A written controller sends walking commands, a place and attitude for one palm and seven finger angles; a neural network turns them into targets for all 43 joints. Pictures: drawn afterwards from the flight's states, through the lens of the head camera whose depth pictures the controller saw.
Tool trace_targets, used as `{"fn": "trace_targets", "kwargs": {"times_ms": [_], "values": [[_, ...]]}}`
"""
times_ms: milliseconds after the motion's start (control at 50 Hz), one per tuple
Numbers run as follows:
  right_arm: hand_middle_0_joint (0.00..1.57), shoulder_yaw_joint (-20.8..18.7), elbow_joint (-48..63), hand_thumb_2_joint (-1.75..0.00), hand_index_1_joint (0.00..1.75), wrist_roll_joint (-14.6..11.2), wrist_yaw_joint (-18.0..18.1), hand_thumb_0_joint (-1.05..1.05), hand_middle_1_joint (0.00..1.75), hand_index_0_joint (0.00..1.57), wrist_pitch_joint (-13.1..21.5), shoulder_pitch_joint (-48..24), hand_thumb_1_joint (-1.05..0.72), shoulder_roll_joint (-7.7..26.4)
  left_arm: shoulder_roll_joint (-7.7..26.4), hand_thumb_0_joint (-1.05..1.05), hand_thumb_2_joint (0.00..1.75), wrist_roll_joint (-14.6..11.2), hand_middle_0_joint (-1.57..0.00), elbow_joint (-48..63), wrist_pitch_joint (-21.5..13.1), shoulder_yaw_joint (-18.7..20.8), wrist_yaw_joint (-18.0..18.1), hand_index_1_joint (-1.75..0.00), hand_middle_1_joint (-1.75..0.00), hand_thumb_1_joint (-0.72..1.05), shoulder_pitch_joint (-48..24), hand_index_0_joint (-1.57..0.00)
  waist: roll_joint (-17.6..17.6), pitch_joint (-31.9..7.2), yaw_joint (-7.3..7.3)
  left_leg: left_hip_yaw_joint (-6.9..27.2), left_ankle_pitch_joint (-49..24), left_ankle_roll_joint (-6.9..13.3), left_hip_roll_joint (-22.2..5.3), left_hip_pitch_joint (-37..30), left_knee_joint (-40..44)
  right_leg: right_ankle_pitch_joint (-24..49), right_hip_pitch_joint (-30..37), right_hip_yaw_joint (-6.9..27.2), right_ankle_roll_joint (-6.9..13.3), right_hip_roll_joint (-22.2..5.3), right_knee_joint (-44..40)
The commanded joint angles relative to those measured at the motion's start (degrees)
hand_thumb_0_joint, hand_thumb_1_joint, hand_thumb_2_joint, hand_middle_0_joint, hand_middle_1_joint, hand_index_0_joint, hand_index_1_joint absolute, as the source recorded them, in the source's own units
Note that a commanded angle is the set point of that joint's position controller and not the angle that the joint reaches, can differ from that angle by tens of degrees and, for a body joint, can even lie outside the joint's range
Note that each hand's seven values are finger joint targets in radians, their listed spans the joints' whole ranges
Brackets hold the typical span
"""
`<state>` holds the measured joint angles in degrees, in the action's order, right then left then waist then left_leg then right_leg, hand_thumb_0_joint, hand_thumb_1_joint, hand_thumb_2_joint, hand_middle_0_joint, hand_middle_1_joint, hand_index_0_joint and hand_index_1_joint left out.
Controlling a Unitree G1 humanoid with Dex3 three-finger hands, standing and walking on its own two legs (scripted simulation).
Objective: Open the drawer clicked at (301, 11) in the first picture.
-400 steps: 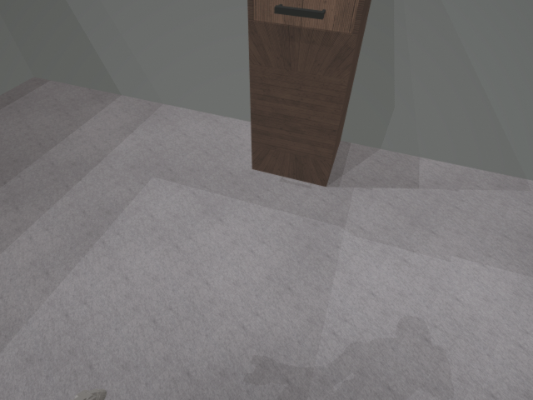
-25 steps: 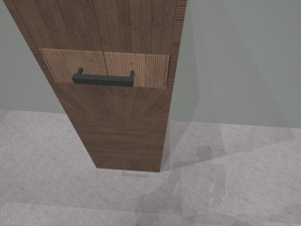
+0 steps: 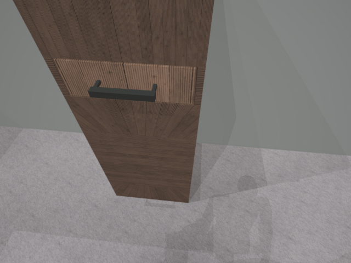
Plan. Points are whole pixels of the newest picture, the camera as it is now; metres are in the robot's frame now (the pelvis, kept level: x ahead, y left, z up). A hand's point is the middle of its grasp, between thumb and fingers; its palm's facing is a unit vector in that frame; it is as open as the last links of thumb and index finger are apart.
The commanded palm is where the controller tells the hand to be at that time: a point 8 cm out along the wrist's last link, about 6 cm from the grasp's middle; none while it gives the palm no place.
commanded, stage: come to a stop and stand still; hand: left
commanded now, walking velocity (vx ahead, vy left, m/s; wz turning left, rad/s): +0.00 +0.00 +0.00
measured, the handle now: (124, 89) +0.53 +0.19 +0.09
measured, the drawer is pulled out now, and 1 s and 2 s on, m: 0.00 0.00 0.00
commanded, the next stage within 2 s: look again from close up in 1.18 s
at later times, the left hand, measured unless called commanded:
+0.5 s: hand out of the picture +0.02 +0.24 -0.17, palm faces +0.01 -0.97 -0.23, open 7.4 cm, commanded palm none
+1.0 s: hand out of the picture -0.05 +0.19 -0.18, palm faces +0.02 -0.98 -0.19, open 7.4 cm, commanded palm none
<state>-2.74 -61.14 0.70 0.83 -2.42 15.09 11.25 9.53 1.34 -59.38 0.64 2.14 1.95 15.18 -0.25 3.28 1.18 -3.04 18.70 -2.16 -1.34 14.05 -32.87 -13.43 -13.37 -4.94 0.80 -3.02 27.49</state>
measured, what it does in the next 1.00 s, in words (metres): steps on the spot: left foot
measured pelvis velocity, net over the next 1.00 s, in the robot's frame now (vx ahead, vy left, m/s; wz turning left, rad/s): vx -0.04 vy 0.03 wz -0.01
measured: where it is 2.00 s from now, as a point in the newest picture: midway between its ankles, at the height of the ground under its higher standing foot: outside the picture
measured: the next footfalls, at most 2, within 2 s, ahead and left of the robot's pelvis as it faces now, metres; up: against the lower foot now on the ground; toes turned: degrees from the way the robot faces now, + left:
left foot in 0.04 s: +0.03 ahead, +0.13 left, +0.00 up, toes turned +2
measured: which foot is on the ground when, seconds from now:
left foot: up 0.00-0.02, down 0.04-1.00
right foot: down 0.00-1.00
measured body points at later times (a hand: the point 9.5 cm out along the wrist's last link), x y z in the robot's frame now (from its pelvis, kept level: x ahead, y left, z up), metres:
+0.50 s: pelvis -0.02 +0.05 -0.01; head -0.04 +0.06 +0.44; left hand +0.02 +0.29 -0.15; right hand +0.04 -0.18 -0.15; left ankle -0.01 +0.13 -0.74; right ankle +0.01 -0.11 -0.74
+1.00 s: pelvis -0.04 +0.03 +0.00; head -0.04 +0.02 +0.45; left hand -0.05 +0.24 -0.16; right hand -0.05 -0.19 -0.16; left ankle -0.01 +0.13 -0.74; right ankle +0.01 -0.11 -0.74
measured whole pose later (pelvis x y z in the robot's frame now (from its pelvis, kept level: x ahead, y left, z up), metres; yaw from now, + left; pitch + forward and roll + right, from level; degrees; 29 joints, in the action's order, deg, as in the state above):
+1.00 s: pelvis -0.04 +0.03 +0.00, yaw -1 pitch -3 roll +0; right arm -0.9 -63.5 0.8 0.4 -0.3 18.6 7.9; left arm 7.8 1.0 -62.4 -0.2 -0.1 2.1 19.8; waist 0.1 1.5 0.0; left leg -3.5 11.6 0.9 -0.3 11.7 -25.7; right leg -9.0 -13.6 -3.7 -1.4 -3.7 25.3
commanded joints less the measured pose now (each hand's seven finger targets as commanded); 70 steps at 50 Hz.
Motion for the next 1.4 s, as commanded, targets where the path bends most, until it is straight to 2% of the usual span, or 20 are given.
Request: {"fn": "trace_targets", "kwargs": {"times_ms": [0,20,40,60,80,100,140,180,280,360,400,580,620,880,940,1020,1180,1240,1300,1380], "values": [[0.20,-1.2,10.2,-0.90,0.30,1.6,-0.1,0.00,0.30,0.20,3.6,2.8,-0.90,9.7,12.2,0.00,0.90,-0.4,-0.20,7.0,-2.1,1.8,0.5,-0.30,-0.30,0.90,-1.1,-0.20,11.2,-9.1,-3.23,4.9,-7.7,3.0,-4.4,-4.3,9.3,-5.2,-1.8,5.7,2.8,-5.7,1.0],[0.20,-0.4,10.9,-0.90,0.30,1.6,0.4,0.00,0.30,0.20,3.6,2.1,-0.90,7.6,9.7,0.00,0.90,-0.7,-0.20,7.3,-2.4,1.0,0.6,-0.30,-0.30,0.90,1.5,-0.20,8.8,-13.1,-1.75,6.3,-11.2,3.9,-4.8,-2.8,6.9,0.6,2.6,4.8,2.2,-3.5,1.8],[0.20,-0.1,11.7,-0.90,0.30,1.2,0.4,0.00,0.30,0.20,3.3,1.0,-0.90,6.0,8.1,0.00,0.90,-0.4,-0.20,6.6,-1.6,0.6,0.6,-0.30,-0.30,0.90,2.7,-0.20,7.4,-11.5,-1.35,6.0,-7.6,3.7,-4.2,0.4,6.0,-1.4,2.1,4.8,1.7,-3.8,1.0],[0.20,-0.1,11.9,-0.90,0.30,0.9,0.5,0.00,0.30,0.20,3.1,0.6,-0.90,5.8,8.3,0.00,0.90,0.0,-0.20,6.4,-0.9,0.2,0.5,-0.30,-0.30,0.90,2.4,-0.20,6.1,-6.8,-1.51,6.3,-5.0,3.7,-3.8,3.5,6.7,-2.6,0.4,4.7,1.3,-3.5,1.2],[0.20,0.3,12.4,-0.90,0.30,1.1,0.3,0.00,0.30,0.20,2.9,1.3,-0.90,6.1,7.9,0.00,0.90,0.1,-0.20,6.9,-0.5,-0.2,0.3,-0.30,-0.30,0.90,2.8,-0.20,2.5,-4.0,-1.50,6.8,-3.7,4.3,-4.3,5.7,7.8,-3.3,0.0,4.0,1.0,-2.6,1.6],[0.20,0.1,12.7,-0.90,0.30,0.9,0.4,0.00,0.30,0.20,3.0,1.9,-0.90,6.8,7.6,0.00,0.90,0.2,-0.20,7.2,-0.3,-0.2,0.2,-0.30,-0.30,0.90,2.8,-0.20,1.2,-1.3,-1.54,7.5,-2.7,4.4,-4.7,7.4,9.1,-3.0,-1.1,3.2,0.5,-2.1,2.2],[0.20,-0.1,12.9,-0.90,0.30,0.6,0.5,0.00,0.30,0.20,3.5,2.1,-0.90,7.9,7.2,0.00,0.90,0.1,-0.20,7.8,-0.2,-0.4,0.1,-0.30,-0.30,0.90,3.6,-0.20,3.4,-0.2,-1.01,8.9,-7.4,5.0,-6.0,6.9,11.1,0.3,-1.2,2.2,-0.1,-1.2,3.5],[0.20,0.1,12.6,-0.90,0.30,0.6,0.6,0.00,0.30,0.20,3.8,2.2,-0.90,8.1,6.9,0.00,0.90,0.1,-0.20,8.0,-0.1,-0.8,0.0,-0.30,-0.30,0.90,4.3,-0.20,5.9,-1.3,-0.65,8.7,-13.2,5.3,-6.3,4.8,11.4,1.4,-0.4,1.9,-0.4,-0.6,3.8],[0.20,0.2,11.8,-0.90,0.30,0.5,0.5,0.00,0.30,0.20,3.9,1.8,-0.90,7.9,7.3,0.00,0.90,0.0,-0.20,7.8,-0.1,-0.7,0.0,-0.30,-0.30,0.90,4.3,-0.20,3.0,-0.4,-0.74,7.6,-12.3,4.8,-5.6,4.0,12.5,3.5,0.6,2.9,-1.1,-1.4,1.7],[0.20,0.0,11.0,-0.90,0.30,0.4,0.2,0.00,0.30,0.20,3.6,0.5,-0.90,8.0,7.5,0.00,0.90,0.0,-0.20,7.1,-0.1,-0.8,0.0,-0.30,-0.30,0.90,4.5,-0.20,2.6,1.5,-0.65,7.9,-2.6,4.7,-5.5,5.1,15.6,2.7,0.4,3.3,-1.6,-2.0,-0.3],[0.20,0.0,10.3,-0.90,0.30,0.3,0.1,0.00,0.30,0.20,3.6,0.5,-0.90,7.7,7.3,0.00,0.90,0.1,-0.20,6.8,-0.2,-0.9,0.0,-0.30,-0.30,0.90,4.6,-0.20,1.9,1.5,-0.66,7.8,-0.9,4.6,-5.3,5.1,16.4,2.9,0.9,3.5,-1.6,-2.2,-1.0],[0.20,0.3,6.1,-0.90,0.30,0.1,-0.1,0.00,0.30,0.20,3.6,1.8,-0.90,6.3,6.9,0.00,0.90,-0.1,-0.20,4.1,-0.9,-1.1,0.1,-0.30,-0.30,0.90,5.3,-0.20,0.6,0.0,-0.95,6.5,-1.1,4.1,-4.4,2.7,16.5,3.3,2.4,4.5,-1.4,-3.3,-4.4],[0.20,0.4,5.2,-0.90,0.30,0.0,-0.1,0.00,0.30,0.20,3.6,2.0,-0.90,5.9,6.4,0.00,0.90,-0.1,-0.20,3.2,-1.0,-1.1,0.2,-0.30,-0.30,0.90,5.5,-0.20,1.8,0.6,-1.01,6.5,-0.4,3.9,-4.4,3.3,17.1,3.2,2.4,4.7,-1.3,-3.5,-4.8],[0.20,0.8,0.3,-0.90,0.30,-0.1,0.1,0.00,0.30,0.20,2.9,5.6,-0.90,3.2,4.6,0.00,0.90,-0.3,-0.20,-0.5,-1.5,-1.2,0.5,-0.30,-0.30,0.90,7.3,-0.20,-0.9,2.0,-1.28,5.0,1.2,3.2,-3.6,2.9,15.4,-3.6,-0.1,6.0,-0.9,-3.8,-8.2],[0.20,0.8,-0.2,-0.90,0.30,-0.1,0.1,0.00,0.30,0.20,3.0,6.2,-0.90,2.3,4.1,0.00,0.90,-0.3,-0.20,-0.8,-1.7,-1.0,0.5,-0.30,-0.30,0.90,7.5,-0.20,-1.3,1.6,-1.45,4.5,-0.7,3.2,-3.2,2.5,14.2,-4.2,-0.7,6.6,-0.6,-4.1,-8.6],[0.20,0.9,-0.7,-0.90,0.30,0.1,0.1,0.00,0.30,0.20,2.6,6.9,-0.90,1.7,3.8,0.00,0.90,-0.2,-0.20,-0.8,-1.5,-0.8,0.5,-0.30,-0.30,0.90,7.7,-0.20,-0.7,3.4,-1.49,4.6,2.5,3.0,-3.0,4.4,14.3,-8.1,-2.4,6.8,-0.6,-3.8,-9.3],[0.20,0.8,-0.8,-0.90,0.30,0.2,0.2,0.00,0.30,0.20,2.5,7.9,-0.90,0.6,3.2,0.00,0.90,-0.2,-0.20,-0.7,-1.5,-0.3,0.5,-0.30,-0.30,0.90,8.3,-0.20,-1.2,2.9,-1.32,4.4,2.2,3.2,-2.8,4.7,12.9,-10.3,-3.4,6.9,-0.4,-3.9,-9.9],[0.20,0.9,-0.9,-0.90,0.30,0.2,0.2,0.00,0.30,0.20,2.6,8.1,-0.90,0.2,3.0,0.00,0.90,-0.3,-0.20,-0.6,-1.6,-0.2,0.5,-0.30,-0.30,0.90,8.0,-0.20,-0.7,2.6,-1.38,4.3,0.6,3.1,-2.7,4.6,12.5,-9.3,-3.2,7.0,-0.2,-4.1,-9.6],[0.20,0.8,-0.8,-0.90,0.30,0.3,0.3,0.00,0.30,0.20,2.7,8.2,-0.90,0.4,2.7,0.00,0.90,-0.2,-0.20,-0.5,-1.4,-0.1,0.5,-0.30,-0.30,0.90,8.0,-0.20,1.1,2.9,-1.28,5.3,2.9,3.2,-3.2,5.9,13.9,-8.6,-2.7,6.2,-0.4,-3.5,-8.9],[0.20,0.8,-0.7,-0.90,0.30,0.2,0.4,0.00,0.30,0.20,2.7,7.8,-0.90,0.7,2.4,0.00,0.90,-0.2,-0.20,-0.7,-1.4,-0.2,0.5,-0.30,-0.30,0.90,8.3,-0.20,1.5,2.5,-1.05,6.0,3.5,3.3,-3.8,6.1,14.7,-6.6,-1.6,5.7,-0.5,-3.1,-8.1]]}}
